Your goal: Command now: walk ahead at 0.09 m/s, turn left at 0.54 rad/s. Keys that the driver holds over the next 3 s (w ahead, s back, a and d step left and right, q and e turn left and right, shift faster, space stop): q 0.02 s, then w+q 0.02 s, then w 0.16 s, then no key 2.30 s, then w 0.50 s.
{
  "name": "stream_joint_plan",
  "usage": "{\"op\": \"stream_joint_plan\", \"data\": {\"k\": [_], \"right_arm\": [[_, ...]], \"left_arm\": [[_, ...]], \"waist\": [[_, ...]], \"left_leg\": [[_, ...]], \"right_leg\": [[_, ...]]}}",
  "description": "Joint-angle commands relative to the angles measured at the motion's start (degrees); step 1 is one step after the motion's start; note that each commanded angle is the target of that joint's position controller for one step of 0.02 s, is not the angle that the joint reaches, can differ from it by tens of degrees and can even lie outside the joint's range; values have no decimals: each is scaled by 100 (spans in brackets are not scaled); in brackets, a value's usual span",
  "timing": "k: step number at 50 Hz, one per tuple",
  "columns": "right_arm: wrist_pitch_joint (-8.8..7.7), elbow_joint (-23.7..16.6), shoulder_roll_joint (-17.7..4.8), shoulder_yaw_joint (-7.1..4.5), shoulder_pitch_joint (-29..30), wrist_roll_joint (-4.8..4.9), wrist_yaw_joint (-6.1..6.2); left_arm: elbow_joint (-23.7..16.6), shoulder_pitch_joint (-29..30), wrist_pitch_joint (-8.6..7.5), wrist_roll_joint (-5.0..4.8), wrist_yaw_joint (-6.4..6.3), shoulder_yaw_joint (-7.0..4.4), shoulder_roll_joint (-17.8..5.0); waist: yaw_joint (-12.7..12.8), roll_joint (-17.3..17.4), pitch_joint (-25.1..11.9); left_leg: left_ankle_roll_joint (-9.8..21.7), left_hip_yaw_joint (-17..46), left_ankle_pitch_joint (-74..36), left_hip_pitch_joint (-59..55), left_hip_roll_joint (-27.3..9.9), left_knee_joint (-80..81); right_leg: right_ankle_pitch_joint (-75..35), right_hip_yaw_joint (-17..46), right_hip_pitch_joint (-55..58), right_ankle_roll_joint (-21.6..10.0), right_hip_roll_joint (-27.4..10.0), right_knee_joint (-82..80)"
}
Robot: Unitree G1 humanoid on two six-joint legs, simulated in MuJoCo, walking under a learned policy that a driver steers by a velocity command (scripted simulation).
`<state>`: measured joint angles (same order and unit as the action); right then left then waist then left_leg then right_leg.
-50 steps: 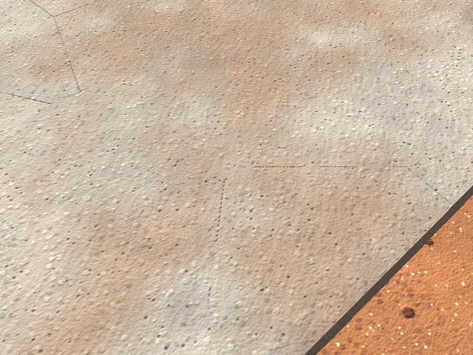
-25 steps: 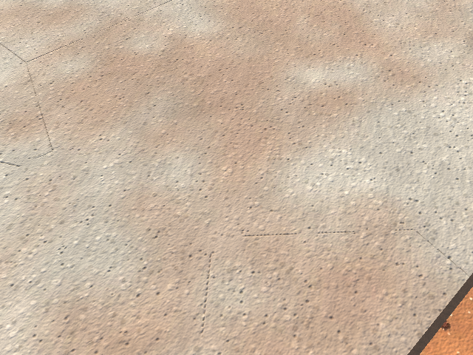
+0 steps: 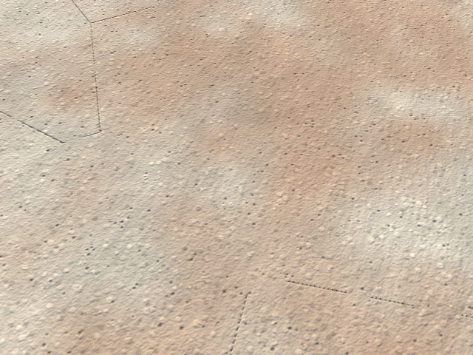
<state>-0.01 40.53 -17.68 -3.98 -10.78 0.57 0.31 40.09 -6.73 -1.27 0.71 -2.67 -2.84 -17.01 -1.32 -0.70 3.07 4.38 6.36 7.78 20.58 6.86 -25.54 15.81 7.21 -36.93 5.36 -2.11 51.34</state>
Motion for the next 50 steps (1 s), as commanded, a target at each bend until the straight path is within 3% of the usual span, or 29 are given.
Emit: {"op": "stream_joint_plan", "data": {"k": [1, 3, 5, 7, 8, 9, 10, 11, 12, 13, 15, 17, 18, 21, 23, 24, 25, 26, 27, 28, 31, 37, 43, 50], "right_arm": [[77, -494, -911, -250, 167, 29, 125], [114, -522, -846, -229, 129, 30, 132], [96, -507, -764, -181, 16, 1, 90], [50, -454, -504, -67, -83, -24, 65], [-10, -436, -149, 57, -233, -78, 60], [-101, -565, 109, 132, -427, -50, 40], [-211, -748, -323, 50, -10, -11, 49], [-252, -722, -693, -70, 198, 10, 59], [-230, -627, -695, -96, 193, -40, 56], [-200, -587, -629, -90, 147, -94, 53], [-189, -528, -315, -24, 115, -99, 16], [-171, -487, 9, 81, 163, -66, -15], [-154, -487, 68, 105, 251, -47, -23], [-92, -480, -82, 48, 355, 1, -30], [-94, -434, -82, 24, 278, -39, -38], [-100, -461, -192, -5, 287, -99, -16], [-99, -515, -472, -66, 175, -155, 46], [-52, -523, -706, -111, 174, -185, 95], [-1, -442, -318, -31, 268, -147, 79], [18, -450, -150, -4, 375, -102, 38], [-47, -386, -194, 0, 360, -99, -25], [-121, -178, -176, 2, 423, -78, -56], [-125, 88, -148, 0, 535, -73, -72], [-86, 485, -118, -12, 542, -66, 5]], "left_arm": [[-305, -202, 1, -35, 8, -132, -447], [-348, -85, -63, -89, 85, -134, -465], [-374, -91, -174, -118, 166, -162, -514], [-313, -393, -317, -79, 207, -182, -457], [-292, -662, -377, 33, 191, -213, -637], [-184, -957, -367, 160, 169, -334, -1149], [-26, -1423, -374, 137, 224, -414, -1219], [-71, -1315, -408, 51, 225, -338, -941], [-99, -1118, -403, 2, 215, -279, -751], [-134, -960, -383, -33, 201, -237, -638], [-126, -746, -326, -12, 164, -152, -471], [-68, -672, -261, -11, 153, -164, -507], [-28, -728, -225, -21, 151, -185, -580], [78, -889, -140, -87, 170, -201, -669], [103, -815, -119, -162, 175, -160, -583], [165, -964, -146, -144, 183, -132, -515], [163, -1051, -203, -17, 194, -77, -364], [211, -1461, -268, 93, 215, -33, -216], [250, -1477, -255, 78, 191, 39, -54], [239, -1186, -207, 44, 176, 10, -247], [238, -1081, -54, 8, 129, -46, -424], [382, -1041, 96, -20, 57, -46, -360], [572, -919, 228, -22, 2, -70, -330], [896, -927, 209, -27, -34, -82, -296]], "waist": [[105, 732, -1114], [21, 858, -1057], [-25, 1016, -963], [200, 960, -826], [241, 545, -975], [39, -813, -929], [384, -1388, -601], [428, -891, -240], [329, -624, -171], [271, -615, -259], [171, -668, -447], [169, -810, -676], [224, -891, -755], [293, -984, -800], [153, -873, -709], [146, -734, -713], [166, -363, -952], [431, 361, -1170], [408, 756, -1298], [267, 661, -972], [228, 513, -764], [265, 345, -877], [275, 169, -662], [239, 138, -406]], "left_leg": [[795, 1289, -995, -391, -1282, 453], [771, 1575, 480, -485, -1302, 506], [774, 1852, 1272, -456, -1372, 417], [568, 1846, 1719, -145, -1139, 76], [304, 1545, 2140, 216, -853, -583], [-36, 429, 2512, 1267, -24, -1733], [-204, 166, 2844, 2292, -130, -2717], [-267, 382, 2548, 2498, -359, -3209], [-370, 311, 2255, 2409, -456, -3363], [-481, 169, 2002, 2301, -550, -3355], [-678, -139, 1527, 1637, -702, -2939], [-782, -483, 1207, 763, -663, -2138], [-792, -580, 1031, 412, -618, -1782], [-720, -656, 446, -116, -540, -920], [-525, -709, -361, -697, -489, 113], [-400, -476, -901, -1123, -653, 414], [-225, 70, -2272, -1793, -1215, 221], [150, 383, -3132, -2326, -1630, -277], [404, 394, -2483, -2101, -1622, -346], [344, 324, -1922, -1780, -1381, -318], [163, 166, -2153, -1424, -1172, -444], [168, 155, -2783, -1363, -1182, -570], [100, 85, -1912, -1134, -1090, -411], [2, -8, -925, -1036, -986, -217]], "right_leg": [[-364, -152, 818, 54, 241, -541], [-327, -138, 906, -29, 260, -1079], [-126, -260, 1282, -184, 275, -1584], [-415, -388, 2190, -438, 197, -2568], [-223, 252, 2857, -725, -492, -2835], [454, 1699, 3517, -1398, -1357, -3279], [1360, 3240, 3619, -2036, -2008, -3816], [1188, 3048, 3455, -2086, -1925, -3737], [424, 2408, 3330, -1902, -1652, -3581], [-478, 1904, 3338, -1743, -1441, -3496], [-2719, 944, 3084, -1569, -1078, -3349], [-3718, 221, 2774, -1475, -751, -3181], [-3848, 82, 2690, -1473, -708, -3154], [-3524, 157, 2769, -1517, -835, -3066], [-2849, 172, 2649, -1347, -774, -2921], [-2392, 182, 2513, -1133, -685, -2870], [-1738, 15, 2247, -842, -474, -2610], [-600, -297, 1836, -581, -100, -2446], [-188, -447, 1999, -400, -77, -2487], [-247, -516, 1997, -308, -10, -2443], [-937, -503, 2147, -319, -26, -2322], [-1216, -469, 2605, -293, -69, -2285], [-973, -485, 2760, -288, -53, -2450], [-604, -523, 2641, -305, -32, -2603]]}}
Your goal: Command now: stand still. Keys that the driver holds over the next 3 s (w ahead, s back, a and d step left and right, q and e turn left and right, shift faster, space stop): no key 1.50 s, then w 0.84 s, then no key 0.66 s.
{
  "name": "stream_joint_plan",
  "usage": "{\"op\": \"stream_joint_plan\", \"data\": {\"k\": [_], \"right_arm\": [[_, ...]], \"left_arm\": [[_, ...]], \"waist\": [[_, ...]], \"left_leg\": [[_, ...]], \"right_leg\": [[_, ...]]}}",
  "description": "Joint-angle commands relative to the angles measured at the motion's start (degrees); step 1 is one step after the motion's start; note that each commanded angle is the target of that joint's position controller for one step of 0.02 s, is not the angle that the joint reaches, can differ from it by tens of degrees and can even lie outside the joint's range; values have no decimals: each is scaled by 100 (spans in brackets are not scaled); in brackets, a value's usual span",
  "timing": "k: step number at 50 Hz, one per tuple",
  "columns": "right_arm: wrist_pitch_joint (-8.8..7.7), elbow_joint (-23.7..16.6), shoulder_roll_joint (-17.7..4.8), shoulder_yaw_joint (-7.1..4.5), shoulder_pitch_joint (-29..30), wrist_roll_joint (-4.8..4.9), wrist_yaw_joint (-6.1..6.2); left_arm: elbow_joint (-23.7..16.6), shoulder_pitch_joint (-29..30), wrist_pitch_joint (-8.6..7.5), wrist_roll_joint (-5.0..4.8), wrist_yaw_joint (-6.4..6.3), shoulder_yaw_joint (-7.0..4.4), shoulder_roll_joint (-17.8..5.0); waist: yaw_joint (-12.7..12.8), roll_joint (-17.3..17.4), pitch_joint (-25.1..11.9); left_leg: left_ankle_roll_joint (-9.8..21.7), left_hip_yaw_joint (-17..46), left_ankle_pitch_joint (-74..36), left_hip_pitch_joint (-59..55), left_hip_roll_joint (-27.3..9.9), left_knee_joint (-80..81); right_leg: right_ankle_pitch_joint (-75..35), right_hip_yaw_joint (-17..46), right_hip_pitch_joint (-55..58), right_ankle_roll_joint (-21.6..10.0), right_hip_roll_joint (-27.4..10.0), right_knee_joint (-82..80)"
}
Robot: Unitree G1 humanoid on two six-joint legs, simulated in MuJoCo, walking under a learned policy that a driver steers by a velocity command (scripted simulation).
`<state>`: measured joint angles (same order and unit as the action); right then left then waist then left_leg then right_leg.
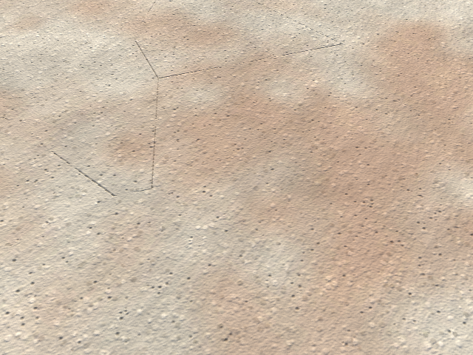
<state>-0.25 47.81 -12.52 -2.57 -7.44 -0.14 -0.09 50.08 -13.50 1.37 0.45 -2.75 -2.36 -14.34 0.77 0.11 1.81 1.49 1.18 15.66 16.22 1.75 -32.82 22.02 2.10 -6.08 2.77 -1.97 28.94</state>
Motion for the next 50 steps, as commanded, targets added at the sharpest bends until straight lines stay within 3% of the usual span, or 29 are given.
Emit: {"op": "stream_joint_plan", "data": {"k": [1, 10, 23, 50], "right_arm": [[-53, -185, -631, -156, 207, 7, 60], [34, 297, -600, -158, 206, 20, 161], [102, 862, -526, -118, 99, 30, 208], [116, 1403, -418, -19, -304, 46, 267]], "left_arm": [[-52, -264, -66, -3, -29, -128, -555], [389, -481, -190, -10, -27, -90, -425], [830, -856, -285, -9, -9, 11, -201], [1152, -1215, -302, -32, 13, 99, 8]], "waist": [[24, 59, -246], [-35, 77, -25], [-77, -3, 101], [-99, -38, 167]], "left_leg": [[278, 500, -1584, -593, -464, 536], [188, 433, -766, -557, -377, 698], [112, 328, -616, -562, -291, 730], [21, 225, -974, -603, -250, 705]], "right_leg": [[-1169, -18, -476, -50, -40, -379], [-810, -75, -756, -93, 6, -482], [-632, -112, -981, -161, 56, -583], [-764, -120, -1048, -260, 100, -712]]}}
Over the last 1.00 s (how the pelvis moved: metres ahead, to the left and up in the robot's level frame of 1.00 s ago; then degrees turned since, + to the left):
0.16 0.00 -0.01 7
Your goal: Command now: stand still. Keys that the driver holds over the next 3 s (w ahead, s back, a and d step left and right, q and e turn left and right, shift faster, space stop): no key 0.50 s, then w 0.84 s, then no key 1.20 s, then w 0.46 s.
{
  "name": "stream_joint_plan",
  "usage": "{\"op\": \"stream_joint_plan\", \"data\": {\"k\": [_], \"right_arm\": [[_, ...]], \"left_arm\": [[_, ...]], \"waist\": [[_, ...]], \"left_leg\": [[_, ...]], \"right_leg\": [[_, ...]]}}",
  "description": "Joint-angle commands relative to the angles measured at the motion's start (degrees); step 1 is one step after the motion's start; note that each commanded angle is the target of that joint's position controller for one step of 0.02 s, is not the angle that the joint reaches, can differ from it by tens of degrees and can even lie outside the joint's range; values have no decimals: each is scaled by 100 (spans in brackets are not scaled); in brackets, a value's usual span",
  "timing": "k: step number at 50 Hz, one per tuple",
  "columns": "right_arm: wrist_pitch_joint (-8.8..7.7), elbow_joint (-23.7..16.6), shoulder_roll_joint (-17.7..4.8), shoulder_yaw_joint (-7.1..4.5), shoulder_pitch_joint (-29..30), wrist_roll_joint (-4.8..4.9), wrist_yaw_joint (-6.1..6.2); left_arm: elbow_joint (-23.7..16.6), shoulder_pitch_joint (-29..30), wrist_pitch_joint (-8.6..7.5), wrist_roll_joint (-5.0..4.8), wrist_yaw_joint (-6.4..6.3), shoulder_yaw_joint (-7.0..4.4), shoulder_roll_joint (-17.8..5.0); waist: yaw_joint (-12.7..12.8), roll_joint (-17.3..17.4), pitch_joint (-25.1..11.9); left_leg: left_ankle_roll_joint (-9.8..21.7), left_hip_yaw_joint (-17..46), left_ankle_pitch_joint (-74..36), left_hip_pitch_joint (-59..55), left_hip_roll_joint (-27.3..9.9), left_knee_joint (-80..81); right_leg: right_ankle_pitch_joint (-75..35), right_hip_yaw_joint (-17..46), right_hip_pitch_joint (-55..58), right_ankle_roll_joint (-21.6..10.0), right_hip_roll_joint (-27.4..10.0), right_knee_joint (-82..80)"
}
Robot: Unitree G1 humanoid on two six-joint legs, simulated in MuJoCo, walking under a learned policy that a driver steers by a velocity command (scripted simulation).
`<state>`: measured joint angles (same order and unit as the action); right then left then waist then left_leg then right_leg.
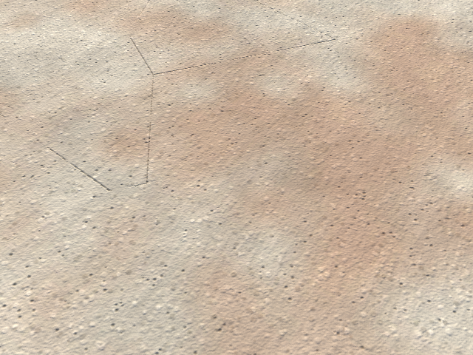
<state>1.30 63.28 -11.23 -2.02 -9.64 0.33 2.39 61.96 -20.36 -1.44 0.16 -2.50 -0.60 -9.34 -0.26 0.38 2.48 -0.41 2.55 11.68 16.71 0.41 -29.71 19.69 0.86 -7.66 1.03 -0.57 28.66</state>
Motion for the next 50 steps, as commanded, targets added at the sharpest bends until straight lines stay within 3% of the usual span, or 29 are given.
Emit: {"op": "stream_joint_plan", "data": {"k": [1, 25, 26, 28, 30, 32, 33, 34, 36, 37, 38, 39, 40, 41, 42, 44, 45, 47, 50], "right_arm": [[-40, -137, -546, -71, -96, 1, 20], [-56, -58, -487, -20, -341, 9, 40], [-52, 1, -413, 0, -446, 3, 41], [-60, 22, -493, -41, -509, 52, 47], [-190, -108, -452, -43, -304, 62, 10], [-414, -265, -224, 0, -53, 100, -94], [-507, -330, -231, 2, 26, 110, -146], [-590, -364, -197, 11, -34, 149, -191], [-683, -128, -233, -45, -764, 208, -233], [-689, 103, -388, -133, -1366, 175, -236], [-708, 272, -910, -306, -2238, 152, -227], [-752, 338, -1505, -422, -3015, 131, -300], [-833, 234, -1007, -238, -2497, 22, -310], [-874, 36, -730, -152, -1952, 28, -311], [-874, -101, -620, -95, -1599, 23, -331], [-793, -155, -387, 12, -1515, 4, -338], [-749, -126, -351, 37, -1673, -7, -308], [-691, -107, -498, 36, -1902, -17, -222], [-634, -249, -788, 3, -1837, -47, -114]], "left_arm": [[-31, -538, -20, -3, -11, -76, -489], [9, -731, -16, -14, 0, -53, -411], [75, -853, -8, -16, -3, -41, -350], [18, -808, 24, -68, -41, -108, -553], [-87, -887, -16, -127, -64, -166, -732], [-107, -1039, -125, -191, -39, -296, -1090], [-165, -925, -161, -196, -25, -335, -1160], [-236, -757, -198, -186, 1, -325, -1109], [-383, -360, -200, -209, 69, -279, -946], [-469, -218, -218, -202, 86, -270, -929], [-622, -8, -293, -182, 106, -194, -677], [-833, -40, -416, -202, 83, -112, -354], [-895, 88, -512, -304, 113, -163, -560], [-920, 182, -564, -345, 176, -174, -616], [-892, 204, -597, -295, 204, -192, -624], [-920, 375, -590, -195, 239, -336, -862], [-926, 398, -553, -194, 275, -348, -803], [-1028, 684, -470, -177, 319, -308, -591], [-1428, 1649, -457, -149, 337, -192, -418]], "waist": [[5, -64, 101], [12, -58, 141], [16, -80, 12], [27, -266, 273], [151, -460, 696], [256, -1058, 910], [237, -1102, 1053], [118, -1078, 1137], [-297, -888, 982], [-491, -621, 727], [-814, 542, 354], [-945, 1884, -179], [-597, 1072, 64], [-393, 643, 392], [-256, 359, 388], [-149, 315, 393], [-147, 415, 339], [-166, 352, 372], [-288, 302, 563]], "left_leg": [[209, 87, -585, -653, -115, 393], [172, 59, -688, -645, -121, 360], [171, -19, -89, -704, -49, 362], [219, -269, 1756, -291, 213, 88], [290, -310, 2321, 388, 220, -252], [249, -606, 1291, 999, 203, -1224], [326, -486, 1136, 1157, -15, -1532], [426, -449, 1235, 1090, -113, -1366], [507, -644, 1096, -250, 62, -101], [487, -471, 706, -1129, 102, 157], [871, 1103, 1103, -2083, -764, 928], [1698, 3711, 1623, -2803, -2059, 1985], [1775, 4147, 1798, -2487, -2329, 2093], [1600, 3368, 1546, -2180, -2163, 2012], [1405, 2600, 1223, -2000, -1868, 2067], [1092, 1449, 91, -1803, -1385, 2182], [1039, 1124, -330, -1790, -1256, 2212], [1090, 773, -882, -1729, -1202, 2283], [1142, 476, -1007, -1323, -1185, 2454]], "right_leg": [[-537, 3, -890, -88, -40, -686], [-589, -5, -908, -118, -16, -698], [-32, -46, -861, -143, 24, -752], [1580, 111, -1066, -384, 2, -811], [2645, 740, -1194, -735, -418, -1138], [2904, 1946, -824, -1211, -1320, -1752], [2724, 2310, -874, -1386, -1648, -1892], [2390, 2313, -942, -1395, -1704, -1837], [1605, 1487, -1338, -1024, -1169, -1268], [725, 1011, -1645, -836, -787, -591], [-290, 117, -2386, -482, -107, 1324], [854, -138, -3368, -274, 437, 3223], [982, 507, -3825, -412, 122, 4311], [478, 580, -4058, -573, -160, 4655], [-67, 499, -4005, -662, -393, 4515], [-661, 273, -3714, -628, -641, 3892], [-784, 153, -3594, -560, -659, 3672], [-973, -41, -3671, -373, -663, 3208], [-1512, -181, -3517, -179, -574, 1831]]}}
Over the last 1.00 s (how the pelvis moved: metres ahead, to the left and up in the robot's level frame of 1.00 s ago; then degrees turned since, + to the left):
-0.03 -0.02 0.00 1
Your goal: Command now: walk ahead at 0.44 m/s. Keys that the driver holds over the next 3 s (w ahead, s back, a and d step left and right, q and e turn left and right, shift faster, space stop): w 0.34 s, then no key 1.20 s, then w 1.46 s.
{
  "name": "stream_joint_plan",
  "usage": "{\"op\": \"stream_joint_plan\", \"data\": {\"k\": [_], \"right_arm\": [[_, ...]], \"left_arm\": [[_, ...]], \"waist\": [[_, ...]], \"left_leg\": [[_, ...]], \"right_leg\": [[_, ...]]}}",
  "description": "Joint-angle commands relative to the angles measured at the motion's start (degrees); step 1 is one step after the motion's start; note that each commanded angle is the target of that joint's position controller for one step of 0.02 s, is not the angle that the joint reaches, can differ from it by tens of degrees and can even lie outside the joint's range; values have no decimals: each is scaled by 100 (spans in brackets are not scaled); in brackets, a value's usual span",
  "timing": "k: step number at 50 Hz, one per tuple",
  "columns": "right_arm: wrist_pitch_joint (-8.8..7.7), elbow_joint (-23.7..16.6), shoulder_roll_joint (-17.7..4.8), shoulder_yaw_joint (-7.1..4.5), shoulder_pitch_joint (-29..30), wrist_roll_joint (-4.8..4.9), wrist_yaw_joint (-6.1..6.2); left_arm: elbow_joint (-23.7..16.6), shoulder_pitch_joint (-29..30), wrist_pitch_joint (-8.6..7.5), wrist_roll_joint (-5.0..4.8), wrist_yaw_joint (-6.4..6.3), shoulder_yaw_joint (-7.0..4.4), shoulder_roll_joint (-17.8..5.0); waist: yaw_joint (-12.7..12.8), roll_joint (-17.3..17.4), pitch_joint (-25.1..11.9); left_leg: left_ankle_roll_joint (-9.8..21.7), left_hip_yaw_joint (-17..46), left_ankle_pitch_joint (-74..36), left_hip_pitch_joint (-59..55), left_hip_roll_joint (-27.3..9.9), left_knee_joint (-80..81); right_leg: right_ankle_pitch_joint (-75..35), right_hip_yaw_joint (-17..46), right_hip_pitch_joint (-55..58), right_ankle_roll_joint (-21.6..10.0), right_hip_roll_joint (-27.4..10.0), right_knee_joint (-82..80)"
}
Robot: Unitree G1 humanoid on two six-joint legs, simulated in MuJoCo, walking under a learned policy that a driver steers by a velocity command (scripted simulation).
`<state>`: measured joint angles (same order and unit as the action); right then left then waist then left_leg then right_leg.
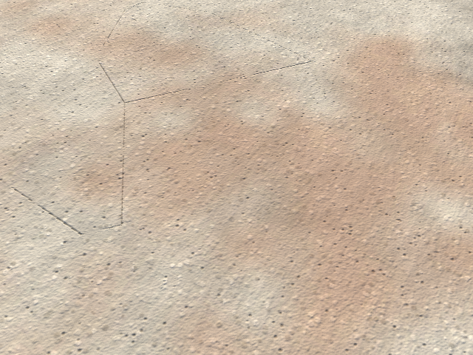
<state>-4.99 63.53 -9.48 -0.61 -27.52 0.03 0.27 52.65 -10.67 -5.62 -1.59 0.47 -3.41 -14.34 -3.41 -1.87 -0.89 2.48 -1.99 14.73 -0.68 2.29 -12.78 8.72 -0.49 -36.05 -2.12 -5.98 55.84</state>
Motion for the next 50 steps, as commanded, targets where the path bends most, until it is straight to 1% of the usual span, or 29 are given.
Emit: {"op": "stream_joint_plan", "data": {"k": [1, 4, 7, 9, 10, 11, 12, 13, 14, 15, 16, 18, 21, 26, 30, 32, 34, 35, 36, 37, 38, 39, 41, 43, 44, 46, 47, 48, 50], "right_arm": [[2, -307, -1041, -155, -69, -12, 115], [-8, -292, -1151, -211, -258, 81, 119], [32, -295, -1187, -264, -216, 117, 114], [99, -358, -1302, -306, -58, 49, 99], [149, -403, -1233, -277, 6, 4, 91], [158, -563, -1043, -183, 0, -73, 73], [17, -606, -13, 79, -843, -4, -4], [-168, -593, -587, -46, -424, 167, -33], [-268, -840, -994, -158, 246, 306, -42], [-304, -939, -1078, -173, 623, 275, 10], [-272, -943, -1058, -229, 745, 181, 59], [-96, -879, -849, -259, 484, 132, 82], [47, -952, -776, -299, 590, 66, 123], [77, -1271, -621, -234, 1689, -7, 76], [114, -1366, -781, -243, 2153, 9, 38], [88, -1398, -894, -272, 2210, -30, 20], [38, -1220, -1104, -362, 1757, -98, 33], [31, -1152, -1495, -455, 1494, -145, 76], [97, -1083, -1508, -448, 1322, -136, 104], [176, -1010, -1011, -337, 1170, -91, 90], [205, -988, -766, -245, 1287, -69, 67], [214, -1045, -818, -225, 1554, -92, 59], [226, -1176, -1068, -271, 2118, -116, 93], [293, -1248, -1054, -271, 2601, -93, 133], [334, -1212, -1018, -271, 2617, -51, 138], [359, -1018, -906, -256, 2211, 22, 135], [377, -996, -922, -280, 2084, 5, 142], [374, -986, -849, -267, 2118, -19, 162], [340, -897, -785, -268, 2005, -24, 189]], "left_arm": [[-581, 907, -47, 16, 60, 110, 67], [-758, 1331, -44, -21, 131, 120, -99], [-874, 1391, -79, -21, 204, 74, -296], [-717, 632, -96, -19, 205, -90, -609], [-407, -380, -75, -40, 175, -233, -835], [-187, -1400, -42, 3, 116, -358, -1265], [-29, -1811, -35, 115, 170, -418, -1717], [-58, -1575, -62, 98, 181, -256, -1135], [-138, -968, -99, 82, 174, -170, -863], [-279, -387, -124, 99, 181, -103, -695], [-311, -81, -147, 155, 209, -66, -562], [-218, 38, -174, 221, 242, -4, -345], [-7, -207, -196, 258, 166, 1, -484], [115, -436, -35, 244, -40, 11, -670], [315, -668, 79, 183, -85, 11, -727], [373, -609, 139, 138, -98, -2, -720], [418, -640, 186, 89, -115, 13, -636], [410, -938, 149, 200, -118, 42, -546], [590, -1662, 115, 265, -95, 161, -108], [650, -1535, 172, 211, -118, 199, -56], [521, -1077, 285, 120, -144, 150, -254], [440, -771, 405, 84, -193, 117, -366], [471, -695, 599, 142, -262, 75, -397], [638, -912, 651, 164, -285, 97, -204], [756, -1038, 646, 197, -269, 111, -109], [748, -940, 671, 305, -235, 85, -312], [717, -821, 670, 255, -246, 49, -543], [734, -689, 619, 210, -246, 54, -501], [734, -466, 480, 212, -248, 83, -361]], "waist": [[-16, 592, 912], [-49, 680, 1008], [148, 668, 949], [642, 833, 317], [1127, 818, -285], [1461, 253, -1041], [919, -1574, -2097], [1044, -1094, -1854], [902, -796, -867], [719, -158, -509], [520, 35, -260], [207, -179, -108], [41, -98, 115], [301, -168, 28], [472, -205, -9], [426, -215, -27], [196, 28, -233], [322, 396, -607], [607, 1104, -1204], [377, 1250, -1387], [333, 1216, -1156], [339, 1069, -893], [513, 920, -564], [777, 903, -390], [841, 876, -369], [664, 606, -138], [455, 278, 157], [409, 2, 354], [307, -186, 322]], "left_leg": [[839, 826, -1292, 538, -1343, 798], [810, 700, -1220, 506, -1493, 859], [661, 585, -1897, -76, -1707, 491], [501, 357, -3935, -257, -1632, -607], [349, 147, -4507, 68, -1367, -1811], [142, -43, -3101, 1358, -1042, -3693], [-173, 227, 1163, 3282, 150, -5848], [-26, 1026, 1606, 3905, -15, -6642], [102, 867, 1173, 4365, -332, -6787], [146, 757, 569, 4083, -668, -6518], [138, 696, 218, 3754, -884, -6167], [120, 699, 9, 3129, -1064, -5726], [-77, 499, -89, 3107, -983, -5118], [-230, 227, -1551, 2867, -754, -2921], [-195, 284, -1712, 2643, -585, -2147], [-68, 299, -1351, 2571, -523, -1852], [123, 274, -2391, 1731, -472, -981], [324, 684, -4479, 778, -949, -1272], [1009, 1365, -5386, -538, -1666, -1640], [1416, 1893, -4780, -520, -2056, -1402], [1428, 2132, -3581, -102, -2078, -1048], [1306, 2194, -2548, 331, -2018, -780], [1032, 2015, -1100, 1244, -1879, -375], [708, 1463, -302, 2037, -1461, -229], [552, 1160, 76, 2279, -1238, -259], [129, 800, 1171, 2411, -899, -349], [-33, 562, 1279, 2197, -643, -417], [-114, 393, 839, 1718, -503, -659], [-35, 336, -139, 1207, -485, -1080]], "right_leg": [[-612, -119, -463, 161, 53, -1280], [-911, -173, -62, 88, 178, -1933], [-750, -111, 160, -163, 256, -2346], [-467, -328, 1326, -383, 595, -2306], [-371, -436, 2592, -534, 781, -2287], [41, 761, 4321, -875, -202, -2283], [1670, 3919, 5993, -1853, -1645, -3394], [2088, 4707, 5719, -1656, -1574, -4191], [1629, 3751, 4904, -1340, -1444, -4159], [753, 2902, 3981, -1194, -1249, -4223], [70, 2239, 3218, -1105, -1025, -4329], [-722, 1496, 2525, -1059, -700, -4586], [-3063, 710, 2177, -1176, -601, -4564], [-3571, -19, 2274, -912, -270, -4416], [-3130, 153, 2772, -916, -468, -4172], [-3052, 313, 3050, -869, -563, -3799], [-2615, 300, 3112, -557, -248, -3123], [-1924, 152, 2732, -314, 118, -2568], [-37, 0, 1789, -16, 476, -1880], [1672, -14, 1542, 181, 661, -1324], [2622, 125, 1339, 263, 624, -1031], [2821, 251, 1238, 309, 513, -828], [2356, 341, 1509, 381, 317, -934], [1365, 159, 2283, 340, 339, -1916], [645, -12, 2702, 291, 463, -2434], [389, 82, 2777, 114, 329, -2976], [1261, 177, 2149, -30, 238, -3123], [1833, 262, 1536, -87, 241, -3326], [1510, 307, 1354, 8, 204, -3537]]}}
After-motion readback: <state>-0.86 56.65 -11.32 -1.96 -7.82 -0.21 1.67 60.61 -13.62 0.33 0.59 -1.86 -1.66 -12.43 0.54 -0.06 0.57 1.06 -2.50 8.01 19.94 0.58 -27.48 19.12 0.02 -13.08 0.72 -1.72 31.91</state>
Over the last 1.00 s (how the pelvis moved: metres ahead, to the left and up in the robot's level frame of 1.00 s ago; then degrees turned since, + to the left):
0.14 0.02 0.01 -1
